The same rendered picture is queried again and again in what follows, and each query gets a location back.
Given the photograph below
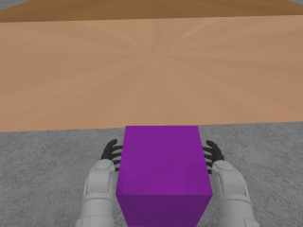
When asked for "robot right forearm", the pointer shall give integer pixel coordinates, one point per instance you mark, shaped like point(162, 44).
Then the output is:
point(232, 196)

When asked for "robot left forearm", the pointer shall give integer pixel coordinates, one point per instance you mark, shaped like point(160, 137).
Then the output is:
point(98, 196)

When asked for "carton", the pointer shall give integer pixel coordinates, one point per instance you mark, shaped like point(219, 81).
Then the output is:
point(163, 179)

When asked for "robot right hand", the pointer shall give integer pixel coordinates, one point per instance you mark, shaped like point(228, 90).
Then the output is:
point(216, 154)

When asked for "robot left hand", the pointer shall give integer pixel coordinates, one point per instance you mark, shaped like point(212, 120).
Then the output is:
point(109, 155)

